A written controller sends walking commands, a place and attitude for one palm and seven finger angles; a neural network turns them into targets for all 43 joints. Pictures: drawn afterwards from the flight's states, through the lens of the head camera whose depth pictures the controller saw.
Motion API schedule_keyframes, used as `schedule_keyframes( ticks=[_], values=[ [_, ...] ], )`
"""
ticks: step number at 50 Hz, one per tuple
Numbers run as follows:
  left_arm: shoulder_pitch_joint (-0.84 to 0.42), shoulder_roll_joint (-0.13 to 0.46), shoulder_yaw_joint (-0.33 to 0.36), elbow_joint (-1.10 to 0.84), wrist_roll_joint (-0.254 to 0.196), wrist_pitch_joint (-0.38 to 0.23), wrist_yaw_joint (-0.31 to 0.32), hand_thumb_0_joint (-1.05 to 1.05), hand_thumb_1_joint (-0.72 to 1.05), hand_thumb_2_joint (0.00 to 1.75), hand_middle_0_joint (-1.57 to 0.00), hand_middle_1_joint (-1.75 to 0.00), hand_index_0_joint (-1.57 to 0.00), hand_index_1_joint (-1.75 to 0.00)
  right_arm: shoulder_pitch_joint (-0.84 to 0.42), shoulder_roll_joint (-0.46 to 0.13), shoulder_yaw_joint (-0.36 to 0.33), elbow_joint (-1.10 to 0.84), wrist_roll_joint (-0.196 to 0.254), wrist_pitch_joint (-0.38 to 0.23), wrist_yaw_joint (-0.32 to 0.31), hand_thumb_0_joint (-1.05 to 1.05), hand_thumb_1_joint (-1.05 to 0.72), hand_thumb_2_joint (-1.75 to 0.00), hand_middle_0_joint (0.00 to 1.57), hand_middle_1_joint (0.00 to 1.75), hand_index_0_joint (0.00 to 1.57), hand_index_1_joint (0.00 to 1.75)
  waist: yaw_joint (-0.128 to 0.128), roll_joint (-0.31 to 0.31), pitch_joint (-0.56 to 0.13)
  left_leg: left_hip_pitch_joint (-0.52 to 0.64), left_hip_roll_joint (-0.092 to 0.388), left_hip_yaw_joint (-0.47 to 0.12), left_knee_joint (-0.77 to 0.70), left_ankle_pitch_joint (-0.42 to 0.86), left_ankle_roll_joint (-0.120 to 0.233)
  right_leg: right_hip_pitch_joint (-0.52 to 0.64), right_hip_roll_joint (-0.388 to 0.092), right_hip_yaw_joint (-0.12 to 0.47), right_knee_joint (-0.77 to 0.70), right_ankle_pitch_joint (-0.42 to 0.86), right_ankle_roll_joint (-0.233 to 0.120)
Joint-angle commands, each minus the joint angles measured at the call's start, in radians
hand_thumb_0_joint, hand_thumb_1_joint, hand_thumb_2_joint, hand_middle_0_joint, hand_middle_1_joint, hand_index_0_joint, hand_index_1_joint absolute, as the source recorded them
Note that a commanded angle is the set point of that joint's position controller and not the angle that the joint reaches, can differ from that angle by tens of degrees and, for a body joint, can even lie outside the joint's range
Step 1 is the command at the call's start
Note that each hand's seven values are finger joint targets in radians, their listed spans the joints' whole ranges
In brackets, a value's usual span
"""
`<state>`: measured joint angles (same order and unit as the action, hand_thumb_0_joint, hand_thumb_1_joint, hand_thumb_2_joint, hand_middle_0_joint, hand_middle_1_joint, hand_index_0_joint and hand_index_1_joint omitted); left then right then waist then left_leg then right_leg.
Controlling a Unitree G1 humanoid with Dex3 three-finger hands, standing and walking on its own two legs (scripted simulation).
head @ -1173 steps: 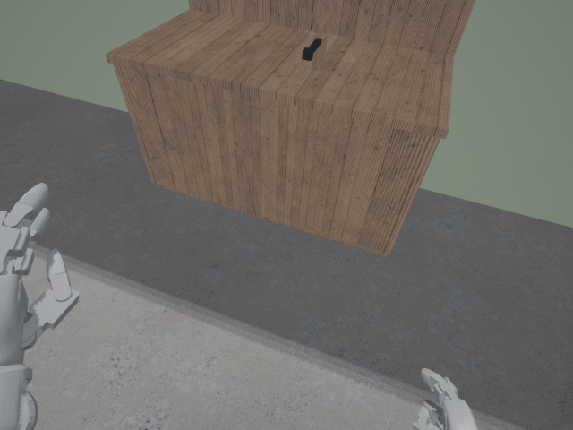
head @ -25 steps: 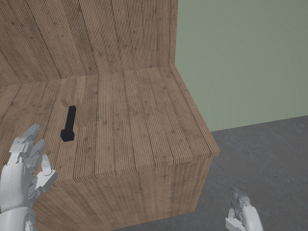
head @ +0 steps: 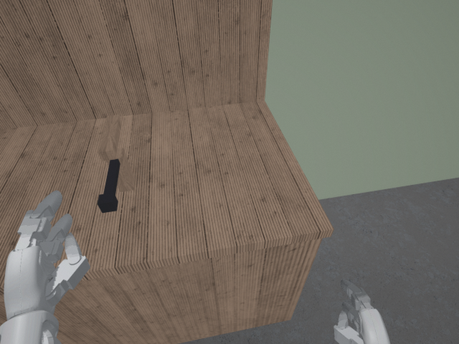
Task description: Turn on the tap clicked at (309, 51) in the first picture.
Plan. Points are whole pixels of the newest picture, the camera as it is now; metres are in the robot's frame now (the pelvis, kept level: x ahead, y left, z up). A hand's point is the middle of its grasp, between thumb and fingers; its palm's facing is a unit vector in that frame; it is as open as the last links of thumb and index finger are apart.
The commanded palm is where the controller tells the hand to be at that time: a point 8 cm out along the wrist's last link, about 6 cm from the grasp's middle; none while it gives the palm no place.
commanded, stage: turn the palm inward beside the body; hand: left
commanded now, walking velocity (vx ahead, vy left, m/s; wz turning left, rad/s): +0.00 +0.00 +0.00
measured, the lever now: (108, 202) +0.34 +0.29 +0.06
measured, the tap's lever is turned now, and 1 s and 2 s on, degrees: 0 0 0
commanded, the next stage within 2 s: reach beside the lever's end, fingers flat in 0.24 s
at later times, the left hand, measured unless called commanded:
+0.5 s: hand (85, 260) +0.19 +0.23 +0.13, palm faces +0.48 -0.87 -0.13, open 7.4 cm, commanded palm +0.14 +0.28 +0.14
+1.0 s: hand (86, 247) +0.22 +0.25 +0.11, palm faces +0.50 -0.86 -0.11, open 7.5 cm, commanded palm +0.17 +0.30 +0.11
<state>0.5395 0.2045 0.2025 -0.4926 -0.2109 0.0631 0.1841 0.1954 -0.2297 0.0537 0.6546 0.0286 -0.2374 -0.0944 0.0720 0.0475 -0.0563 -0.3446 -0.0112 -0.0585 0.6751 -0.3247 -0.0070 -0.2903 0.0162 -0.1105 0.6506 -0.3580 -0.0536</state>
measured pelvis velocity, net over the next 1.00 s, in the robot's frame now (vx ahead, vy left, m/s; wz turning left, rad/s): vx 0.00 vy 0.00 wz -0.01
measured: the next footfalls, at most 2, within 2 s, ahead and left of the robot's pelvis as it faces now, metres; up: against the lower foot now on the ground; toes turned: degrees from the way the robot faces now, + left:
none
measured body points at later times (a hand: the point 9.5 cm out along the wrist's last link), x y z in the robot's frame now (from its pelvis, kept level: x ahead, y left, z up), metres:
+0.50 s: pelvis +0.00 +0.00 +0.00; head -0.01 -0.02 +0.45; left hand +0.16 +0.27 +0.14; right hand +0.20 -0.22 -0.07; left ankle +0.02 +0.13 -0.72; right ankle +0.00 -0.08 -0.72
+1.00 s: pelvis +0.00 +0.00 +0.00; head +0.00 -0.02 +0.45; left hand +0.18 +0.29 +0.12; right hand +0.18 -0.23 -0.08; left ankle +0.02 +0.13 -0.72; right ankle +0.00 -0.08 -0.72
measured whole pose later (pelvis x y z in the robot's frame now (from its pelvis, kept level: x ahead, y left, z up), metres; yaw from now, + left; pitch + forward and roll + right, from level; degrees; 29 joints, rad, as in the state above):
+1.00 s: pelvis +0.00 +0.00 +0.00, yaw +0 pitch +1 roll +0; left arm 0.38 0.21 0.27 -0.22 -0.22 -0.05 0.16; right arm 0.19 -0.24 0.03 0.69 0.02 -0.22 -0.09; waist 0.05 0.04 -0.04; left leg -0.37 0.00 -0.06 0.67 -0.32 -0.01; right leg -0.32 0.02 -0.11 0.65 -0.35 -0.06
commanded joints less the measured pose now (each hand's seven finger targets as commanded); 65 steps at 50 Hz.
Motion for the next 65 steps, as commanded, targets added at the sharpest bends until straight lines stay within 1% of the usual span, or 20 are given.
schedule_keyframes(
  ticks=[1, 5, 12, 13, 18, 19, 24, 27, 28, 34, 37, 39, 42, 46, 52, 55, 57, 61, 62, 65],
  values=[
    [-0.071, 0.126, 0.078, -0.225, 0.006, -0.069, 0.012, 0.00, 0.90, 0.90, -0.20, -0.30, -0.20, -0.30, -0.149, -0.107, -0.044, -0.168, -0.002, -0.054, -0.006, 0.00, -0.90, -0.90, 0.20, 0.30, 0.20, 0.30, 0.001, -0.018, -0.028, 0.043, -0.009, -0.002, -0.099, 0.125, 0.036, -0.033, -0.024, 0.051, -0.147, 0.126, 0.031],
    [-0.069, 0.120, 0.080, -0.223, 0.005, -0.075, 0.017, 0.00, 0.90, 0.90, -0.20, -0.30, -0.20, -0.30, -0.152, -0.106, -0.045, -0.168, -0.003, -0.051, -0.005, 0.00, -0.90, -0.90, 0.20, 0.30, 0.20, 0.30, 0.002, -0.037, -0.040, 0.049, -0.010, -0.002, -0.100, 0.125, 0.036, -0.024, -0.024, 0.053, -0.150, 0.127, 0.032],
    [-0.061, 0.150, 0.103, -0.234, 0.012, -0.082, 0.019, 0.00, 0.90, 0.90, -0.20, -0.30, -0.20, -0.30, -0.143, -0.109, -0.046, -0.164, -0.006, -0.051, -0.004, 0.00, -0.90, -0.90, 0.20, 0.30, 0.20, 0.30, 0.007, 0.003, -0.053, 0.056, -0.012, -0.001, -0.099, 0.141, 0.035, -0.011, -0.024, 0.055, -0.149, 0.151, 0.028],
    [-0.065, 0.115, 0.074, -0.232, 0.008, -0.084, 0.016, 0.00, 0.90, 0.90, -0.20, -0.30, -0.20, -0.30, -0.148, -0.104, -0.043, -0.169, -0.005, -0.049, -0.003, 0.00, -0.90, -0.90, 0.20, 0.30, 0.20, 0.30, 0.000, -0.023, -0.049, 0.054, -0.012, -0.001, -0.098, 0.145, 0.035, -0.014, -0.027, 0.054, -0.146, 0.159, 0.031],
    [-0.079, 0.119, 0.075, -0.219, 0.009, -0.083, 0.016, 0.00, 0.90, 0.90, -0.20, -0.30, -0.20, -0.30, -0.151, -0.104, -0.044, -0.167, -0.003, -0.047, -0.004, 0.00, -0.90, -0.90, 0.20, 0.30, 0.20, 0.30, -0.002, -0.005, -0.036, 0.053, -0.015, 0.002, -0.099, 0.128, 0.036, -0.019, -0.028, 0.061, -0.156, 0.143, 0.031],
    [-0.075, 0.126, 0.086, -0.192, 0.008, -0.084, 0.018, 0.00, 0.90, 0.90, -0.20, -0.30, -0.20, -0.30, -0.146, -0.107, -0.046, -0.163, -0.004, -0.046, -0.005, 0.00, -0.90, -0.90, 0.20, 0.30, 0.20, 0.30, -0.003, -0.042, -0.031, 0.045, -0.014, 0.001, -0.095, 0.128, 0.037, -0.020, -0.026, 0.062, -0.157, 0.145, 0.033],
    [-0.104, 0.139, 0.114, -0.143, -0.001, -0.099, 0.011, 0.00, 0.90, 0.90, -0.20, -0.30, -0.20, -0.30, -0.146, -0.107, -0.050, -0.156, -0.005, -0.038, -0.008, 0.00, -0.90, -0.90, 0.20, 0.30, 0.20, 0.30, -0.004, -0.047, -0.044, 0.042, -0.018, 0.009, -0.087, 0.143, 0.039, -0.010, -0.028, 0.072, -0.158, 0.172, 0.036],
    [-0.129, 0.173, 0.149, -0.127, -0.002, -0.117, 0.007, 0.00, 0.90, 0.90, -0.20, -0.30, -0.20, -0.30, -0.138, -0.110, -0.054, -0.145, -0.003, -0.038, -0.007, 0.00, -0.90, -0.90, 0.20, 0.30, 0.20, 0.30, -0.003, -0.007, -0.054, 0.042, -0.019, 0.012, -0.084, 0.149, 0.036, -0.006, -0.027, 0.076, -0.157, 0.180, 0.033],
    [-0.154, 0.143, 0.115, -0.121, -0.001, -0.124, 0.004, 0.00, 0.90, 0.90, -0.20, -0.30, -0.20, -0.30, -0.144, -0.105, -0.050, -0.147, -0.005, -0.038, -0.007, 0.00, -0.90, -0.90, 0.20, 0.30, 0.20, 0.30, -0.012, -0.014, -0.052, 0.044, -0.021, 0.013, -0.085, 0.142, 0.037, -0.015, -0.029, 0.073, -0.153, 0.173, 0.035],
    [-0.204, 0.172, 0.153, -0.038, -0.012, -0.146, -0.006, 0.00, 0.90, 0.90, -0.20, -0.30, -0.20, -0.30, -0.141, -0.113, -0.054, -0.132, -0.005, -0.040, -0.009, 0.00, -0.90, -0.90, 0.20, 0.30, 0.20, 0.30, -0.016, -0.038, -0.053, 0.025, -0.023, 0.011, -0.083, 0.132, 0.038, -0.011, -0.029, 0.085, -0.158, 0.171, 0.037],
    [-0.220, 0.205, 0.192, -0.005, -0.016, -0.147, -0.011, 0.00, 0.90, 0.90, -0.20, -0.30, -0.20, -0.30, -0.139, -0.113, -0.058, -0.125, -0.002, -0.034, -0.011, 0.00, -0.90, -0.90, 0.20, 0.30, 0.20, 0.30, -0.009, 0.003, -0.066, 0.021, -0.024, 0.016, -0.083, 0.140, 0.037, 0.000, -0.031, 0.093, -0.161, 0.181, 0.034],
    [-0.215, 0.170, 0.161, -0.005, -0.013, -0.160, -0.015, 0.00, 0.90, 0.90, -0.20, -0.30, -0.20, -0.30, -0.140, -0.111, -0.058, -0.131, -0.003, -0.037, -0.007, 0.00, -0.90, -0.90, 0.20, 0.30, 0.20, 0.30, -0.010, -0.008, -0.079, 0.033, -0.022, 0.017, -0.084, 0.166, 0.034, 0.005, -0.029, 0.080, -0.146, 0.212, 0.032],
    [-0.221, 0.187, 0.167, 0.000, -0.007, -0.175, -0.013, 0.00, 0.90, 0.90, -0.20, -0.29, -0.20, -0.29, -0.132, -0.118, -0.061, -0.127, -0.004, -0.042, -0.002, 0.00, -0.90, -0.90, 0.20, 0.30, 0.20, 0.30, -0.013, 0.009, -0.086, 0.035, -0.021, 0.011, -0.083, 0.172, 0.033, -0.002, -0.025, 0.073, -0.135, 0.222, 0.030],
    [-0.248, 0.172, 0.157, 0.049, -0.011, -0.186, -0.011, 0.00, 0.90, 0.90, -0.19, -0.28, -0.19, -0.28, -0.135, -0.122, -0.063, -0.127, -0.006, -0.036, -0.001, 0.00, -0.90, -0.90, 0.20, 0.30, 0.20, 0.30, -0.023, -0.044, -0.064, 0.010, -0.022, 0.011, -0.079, 0.143, 0.034, -0.025, -0.024, 0.075, -0.137, 0.192, 0.034],
    [-0.297, 0.213, 0.198, 0.075, 0.003, -0.204, 0.001, 0.00, 0.90, 0.90, -0.19, -0.26, -0.19, -0.26, -0.134, -0.122, -0.067, -0.121, -0.008, -0.023, -0.001, 0.00, -0.90, -0.90, 0.20, 0.30, 0.20, 0.30, -0.016, 0.009, -0.109, 0.016, -0.024, 0.014, -0.078, 0.156, 0.031, -0.010, -0.023, 0.079, -0.126, 0.199, 0.027],
    [-0.345, 0.171, 0.150, 0.101, 0.005, -0.218, 0.000, 0.00, 0.90, 0.90, -0.19, -0.26, -0.19, -0.26, -0.133, -0.122, -0.062, -0.120, -0.010, -0.024, 0.002, 0.00, -0.90, -0.90, 0.20, 0.30, 0.20, 0.30, -0.032, -0.005, -0.095, 0.013, -0.022, 0.006, -0.076, 0.137, 0.030, -0.036, -0.020, 0.072, -0.118, 0.181, 0.028],
    [-0.354, 0.205, 0.183, 0.125, 0.008, -0.225, 0.000, 0.00, 0.90, 0.90, -0.18, -0.25, -0.18, -0.25, -0.130, -0.126, -0.067, -0.113, -0.009, -0.020, 0.001, 0.00, -0.90, -0.90, 0.20, 0.30, 0.20, 0.30, -0.028, 0.003, -0.096, 0.005, -0.021, 0.007, -0.076, 0.134, 0.029, -0.032, -0.019, 0.076, -0.120, 0.178, 0.026],
    [-0.387, 0.180, 0.157, 0.161, 0.008, -0.232, -0.004, 0.00, 0.90, 0.90, -0.18, -0.24, -0.18, -0.24, -0.128, -0.128, -0.067, -0.116, -0.012, -0.017, 0.003, 0.00, -0.90, -0.90, 0.20, 0.30, 0.20, 0.30, -0.033, -0.012, -0.114, 0.005, -0.022, 0.005, -0.070, 0.138, 0.028, -0.039, -0.018, 0.071, -0.107, 0.188, 0.027],
    [-0.377, 0.221, 0.199, 0.173, 0.012, -0.233, -0.001, 0.00, 0.90, 0.90, -0.18, -0.24, -0.18, -0.24, -0.125, -0.130, -0.070, -0.112, -0.012, -0.013, 0.002, 0.00, -0.90, -0.90, 0.20, 0.30, 0.20, 0.30, -0.024, -0.004, -0.124, 0.002, -0.021, 0.003, -0.074, 0.149, 0.027, -0.026, -0.016, 0.071, -0.106, 0.198, 0.024],
    [-0.405, 0.197, 0.179, 0.193, 0.014, -0.241, -0.003, 0.00, 0.90, 0.90, -0.18, -0.23, -0.18, -0.23, -0.128, -0.129, -0.071, -0.117, -0.012, -0.005, 0.005, 0.00, -0.90, -0.90, 0.20, 0.30, 0.20, 0.30, -0.029, -0.010, -0.129, 0.000, -0.021, 0.007, -0.067, 0.159, 0.026, -0.031, -0.017, 0.070, -0.097, 0.211, 0.025]
  ],
)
